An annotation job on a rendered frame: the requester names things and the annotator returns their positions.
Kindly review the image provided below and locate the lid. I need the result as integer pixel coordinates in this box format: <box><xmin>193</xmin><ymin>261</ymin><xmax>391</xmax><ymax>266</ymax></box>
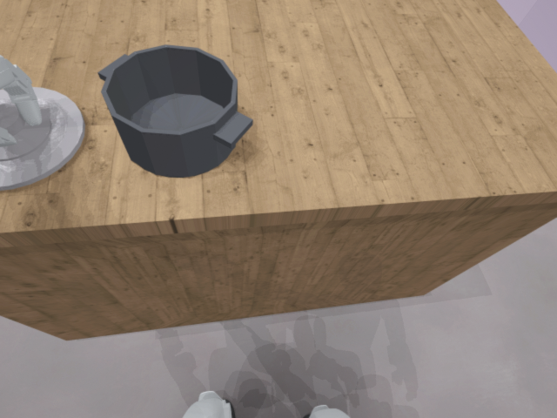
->
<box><xmin>0</xmin><ymin>87</ymin><xmax>85</xmax><ymax>191</ymax></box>

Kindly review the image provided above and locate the pot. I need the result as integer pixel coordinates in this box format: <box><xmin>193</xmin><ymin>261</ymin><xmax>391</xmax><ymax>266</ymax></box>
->
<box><xmin>98</xmin><ymin>44</ymin><xmax>253</xmax><ymax>178</ymax></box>

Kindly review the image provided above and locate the table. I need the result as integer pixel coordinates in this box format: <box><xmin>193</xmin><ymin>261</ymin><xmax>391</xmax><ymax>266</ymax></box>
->
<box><xmin>0</xmin><ymin>0</ymin><xmax>557</xmax><ymax>340</ymax></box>

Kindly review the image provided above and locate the robot left hand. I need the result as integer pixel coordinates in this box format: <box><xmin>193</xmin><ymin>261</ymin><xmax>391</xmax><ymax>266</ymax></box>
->
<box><xmin>0</xmin><ymin>55</ymin><xmax>42</xmax><ymax>147</ymax></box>

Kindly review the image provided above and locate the robot left thigh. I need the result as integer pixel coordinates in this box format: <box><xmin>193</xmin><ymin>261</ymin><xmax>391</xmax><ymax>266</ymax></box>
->
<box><xmin>183</xmin><ymin>398</ymin><xmax>232</xmax><ymax>418</ymax></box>

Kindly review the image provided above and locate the left robot shin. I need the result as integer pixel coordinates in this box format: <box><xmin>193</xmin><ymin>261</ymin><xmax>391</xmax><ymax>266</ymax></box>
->
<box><xmin>198</xmin><ymin>391</ymin><xmax>222</xmax><ymax>401</ymax></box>

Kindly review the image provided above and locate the knob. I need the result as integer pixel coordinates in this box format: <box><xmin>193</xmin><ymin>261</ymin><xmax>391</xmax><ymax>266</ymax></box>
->
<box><xmin>0</xmin><ymin>104</ymin><xmax>25</xmax><ymax>136</ymax></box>

